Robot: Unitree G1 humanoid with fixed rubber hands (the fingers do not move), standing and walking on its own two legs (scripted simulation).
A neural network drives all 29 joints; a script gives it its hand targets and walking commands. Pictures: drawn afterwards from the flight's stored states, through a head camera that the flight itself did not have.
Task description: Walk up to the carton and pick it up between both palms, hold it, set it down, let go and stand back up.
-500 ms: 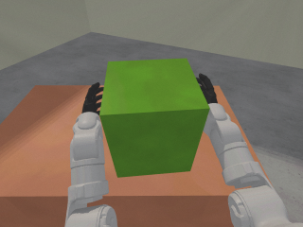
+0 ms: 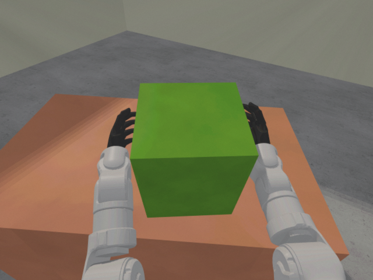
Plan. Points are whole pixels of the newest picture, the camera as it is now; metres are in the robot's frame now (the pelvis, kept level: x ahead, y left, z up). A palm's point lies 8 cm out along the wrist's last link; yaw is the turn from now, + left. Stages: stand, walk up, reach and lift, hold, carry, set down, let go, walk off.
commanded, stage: set down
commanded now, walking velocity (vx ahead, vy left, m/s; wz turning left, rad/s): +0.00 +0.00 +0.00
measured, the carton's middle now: (189, 153) +0.36 +0.02 +0.10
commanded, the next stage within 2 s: none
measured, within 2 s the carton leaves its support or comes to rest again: neither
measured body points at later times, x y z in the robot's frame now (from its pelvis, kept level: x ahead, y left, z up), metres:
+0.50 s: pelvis +0.01 +0.00 +0.00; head -0.02 +0.02 +0.45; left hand +0.38 +0.16 +0.11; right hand +0.39 -0.14 +0.13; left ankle +0.02 +0.13 -0.75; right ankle -0.02 -0.09 -0.75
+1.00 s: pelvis +0.01 +0.00 +0.00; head -0.01 +0.02 +0.45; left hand +0.38 +0.15 +0.07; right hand +0.39 -0.15 +0.10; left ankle +0.02 +0.13 -0.75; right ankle -0.02 -0.09 -0.75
